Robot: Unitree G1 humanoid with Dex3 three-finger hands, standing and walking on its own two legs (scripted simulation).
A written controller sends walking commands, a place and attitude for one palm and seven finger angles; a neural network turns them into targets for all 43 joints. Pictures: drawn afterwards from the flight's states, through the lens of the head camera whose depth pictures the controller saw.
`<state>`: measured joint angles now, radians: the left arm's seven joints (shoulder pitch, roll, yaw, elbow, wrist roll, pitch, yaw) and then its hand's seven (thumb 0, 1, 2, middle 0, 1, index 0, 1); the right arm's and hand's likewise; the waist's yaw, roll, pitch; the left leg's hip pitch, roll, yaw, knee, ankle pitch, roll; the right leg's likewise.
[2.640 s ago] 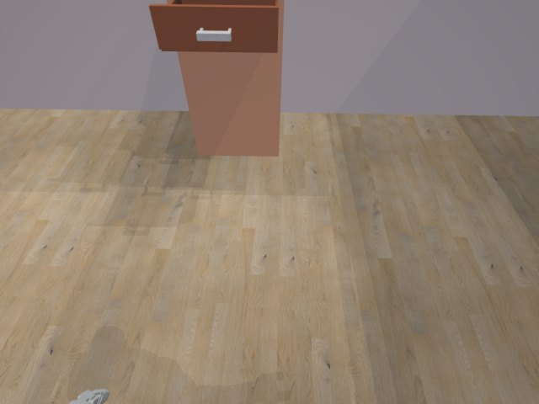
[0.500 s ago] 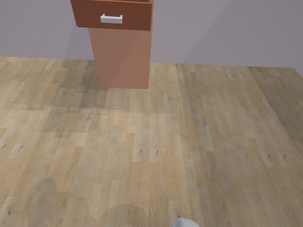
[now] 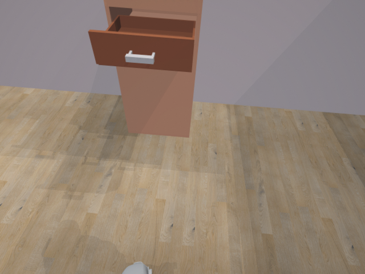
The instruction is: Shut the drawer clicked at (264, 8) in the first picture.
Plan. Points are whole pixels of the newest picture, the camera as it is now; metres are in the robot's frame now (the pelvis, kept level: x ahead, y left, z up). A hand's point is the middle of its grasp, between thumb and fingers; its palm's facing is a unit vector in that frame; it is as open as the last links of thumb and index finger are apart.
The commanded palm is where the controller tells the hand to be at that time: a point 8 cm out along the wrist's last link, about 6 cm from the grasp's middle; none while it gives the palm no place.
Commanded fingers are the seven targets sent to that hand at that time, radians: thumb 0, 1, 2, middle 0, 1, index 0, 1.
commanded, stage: walk to a spot facing it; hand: left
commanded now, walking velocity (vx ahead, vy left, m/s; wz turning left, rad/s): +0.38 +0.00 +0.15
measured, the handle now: (141, 56) +0.89 +0.21 +0.04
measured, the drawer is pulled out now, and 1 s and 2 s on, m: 0.29 0.29 0.29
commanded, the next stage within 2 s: take the last steps up to it in 0.34 s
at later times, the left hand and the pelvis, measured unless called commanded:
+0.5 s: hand (105, 244) +0.23 +0.22 -0.17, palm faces +0.01 -0.98 -0.17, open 7.3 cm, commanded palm none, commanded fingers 0.00 0.90 0.90 -0.20 -0.30 -0.20 -0.30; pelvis +0.20 +0.04 +0.01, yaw -3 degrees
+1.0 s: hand (138, 203) +0.35 +0.15 -0.16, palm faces +0.04 -0.99 -0.16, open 7.3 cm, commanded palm none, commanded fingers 0.00 0.90 0.90 -0.20 -0.30 -0.20 -0.30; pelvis +0.35 -0.02 +0.01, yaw -2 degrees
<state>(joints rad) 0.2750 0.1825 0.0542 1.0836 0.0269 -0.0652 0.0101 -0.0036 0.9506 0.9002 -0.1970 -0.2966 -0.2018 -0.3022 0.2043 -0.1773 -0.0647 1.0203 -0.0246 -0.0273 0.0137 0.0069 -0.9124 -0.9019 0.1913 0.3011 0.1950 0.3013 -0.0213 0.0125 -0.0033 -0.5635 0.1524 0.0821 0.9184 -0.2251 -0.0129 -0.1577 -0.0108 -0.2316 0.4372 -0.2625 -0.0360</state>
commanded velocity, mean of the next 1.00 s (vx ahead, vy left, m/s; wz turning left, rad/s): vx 0.29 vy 0.02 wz -0.04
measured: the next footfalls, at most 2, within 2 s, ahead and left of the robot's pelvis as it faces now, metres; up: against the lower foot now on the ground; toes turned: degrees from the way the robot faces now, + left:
left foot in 0.14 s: +0.20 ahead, +0.13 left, +0.00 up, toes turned +11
right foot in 0.64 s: +0.38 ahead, -0.11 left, +0.00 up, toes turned -14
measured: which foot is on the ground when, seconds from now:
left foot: up 0.00-0.12, down 0.14-0.64, up 0.66-1.00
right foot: down 0.00-0.14, up 0.16-0.62, down 0.64-1.00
